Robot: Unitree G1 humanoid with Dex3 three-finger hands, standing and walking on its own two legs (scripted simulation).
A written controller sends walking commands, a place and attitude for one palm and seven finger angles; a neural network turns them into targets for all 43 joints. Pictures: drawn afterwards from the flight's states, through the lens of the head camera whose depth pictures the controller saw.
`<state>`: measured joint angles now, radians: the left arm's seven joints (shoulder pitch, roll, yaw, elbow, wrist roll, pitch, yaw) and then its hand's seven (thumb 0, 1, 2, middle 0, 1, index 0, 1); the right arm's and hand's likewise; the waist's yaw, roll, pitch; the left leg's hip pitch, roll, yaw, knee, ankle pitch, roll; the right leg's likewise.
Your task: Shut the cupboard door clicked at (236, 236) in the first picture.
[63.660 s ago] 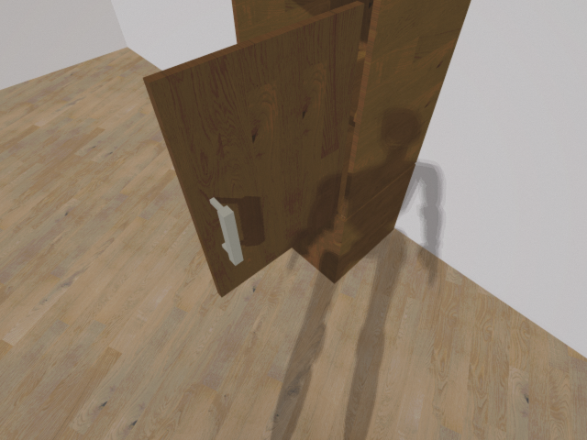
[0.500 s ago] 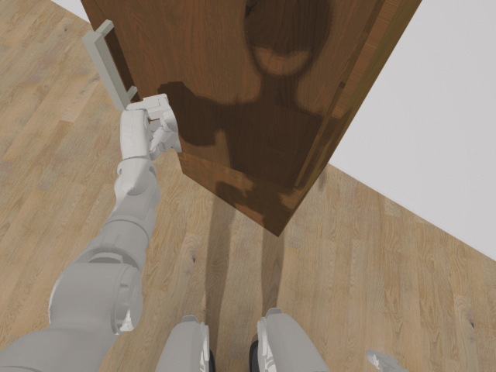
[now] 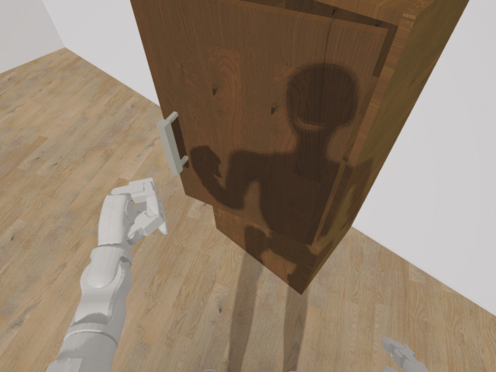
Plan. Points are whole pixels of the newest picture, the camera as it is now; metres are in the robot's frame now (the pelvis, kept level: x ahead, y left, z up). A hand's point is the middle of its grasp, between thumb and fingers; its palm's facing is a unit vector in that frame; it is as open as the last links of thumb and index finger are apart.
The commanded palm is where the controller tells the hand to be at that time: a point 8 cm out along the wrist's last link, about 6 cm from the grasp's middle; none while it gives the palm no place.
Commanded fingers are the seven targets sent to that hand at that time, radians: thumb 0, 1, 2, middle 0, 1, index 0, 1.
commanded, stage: draw the hand back to the body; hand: left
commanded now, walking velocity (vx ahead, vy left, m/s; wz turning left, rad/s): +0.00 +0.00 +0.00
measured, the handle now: (175, 144) +0.62 +0.19 -0.04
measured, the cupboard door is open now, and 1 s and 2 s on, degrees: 15 15 15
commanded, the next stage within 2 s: step back with the hand held close in 1.06 s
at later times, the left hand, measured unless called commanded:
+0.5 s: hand (37, 246) +0.25 +0.25 +0.16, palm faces +0.33 -0.88 -0.34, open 4.7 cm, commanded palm +0.20 +0.29 +0.19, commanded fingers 0.00 0.90 0.90 -0.42 -0.54 -0.42 -0.54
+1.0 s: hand out of the picture +0.20 +0.27 +0.20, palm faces +0.46 -0.80 -0.39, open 7.4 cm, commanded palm +0.15 +0.31 +0.22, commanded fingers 0.00 0.90 0.90 -0.20 -0.30 -0.20 -0.30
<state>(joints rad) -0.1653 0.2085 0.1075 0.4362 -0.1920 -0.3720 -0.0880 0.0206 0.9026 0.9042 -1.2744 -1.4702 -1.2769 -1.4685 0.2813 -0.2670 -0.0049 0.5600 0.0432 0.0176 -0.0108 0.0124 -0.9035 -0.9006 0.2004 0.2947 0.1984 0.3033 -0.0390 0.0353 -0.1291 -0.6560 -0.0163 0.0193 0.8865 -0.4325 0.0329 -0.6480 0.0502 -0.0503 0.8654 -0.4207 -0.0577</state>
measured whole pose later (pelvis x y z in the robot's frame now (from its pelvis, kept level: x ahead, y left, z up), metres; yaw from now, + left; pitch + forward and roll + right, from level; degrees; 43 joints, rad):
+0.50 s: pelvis +0.03 +0.02 +0.05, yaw +1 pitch -2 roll +0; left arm 0.33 0.31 0.17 -0.20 -0.07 -0.02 0.09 0.02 0.90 0.90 -0.68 -0.82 -0.69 -0.82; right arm 0.18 -0.21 0.06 0.57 0.02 -0.01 -0.06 0.01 -0.90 -0.90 0.20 0.30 0.20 0.30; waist 0.06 0.07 -0.03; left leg -0.13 -0.05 0.01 0.44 -0.28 0.05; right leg -0.12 0.03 -0.04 0.42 -0.27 -0.03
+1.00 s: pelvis +0.01 +0.01 +0.05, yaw +1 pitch -4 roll +0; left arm 0.47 0.33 0.32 -0.35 -0.07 -0.08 0.11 0.02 0.89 0.90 -0.22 -0.31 -0.22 -0.31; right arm 0.21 -0.24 0.01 0.64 0.02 -0.09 -0.07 0.02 -0.90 -0.90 0.20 0.30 0.20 0.30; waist 0.06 0.07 -0.01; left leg -0.11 -0.04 0.01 0.43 -0.26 0.04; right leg -0.10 0.04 -0.04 0.41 -0.25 -0.04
